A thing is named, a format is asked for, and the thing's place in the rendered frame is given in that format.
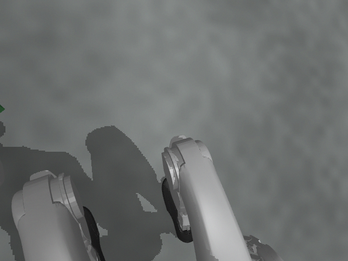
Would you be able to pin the right robot hand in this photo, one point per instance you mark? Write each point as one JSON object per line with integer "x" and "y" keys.
{"x": 265, "y": 252}

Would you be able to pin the right robot foot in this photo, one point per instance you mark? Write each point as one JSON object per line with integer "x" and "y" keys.
{"x": 184, "y": 236}

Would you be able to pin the left robot foot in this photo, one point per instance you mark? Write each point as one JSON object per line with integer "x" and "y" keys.
{"x": 94, "y": 233}

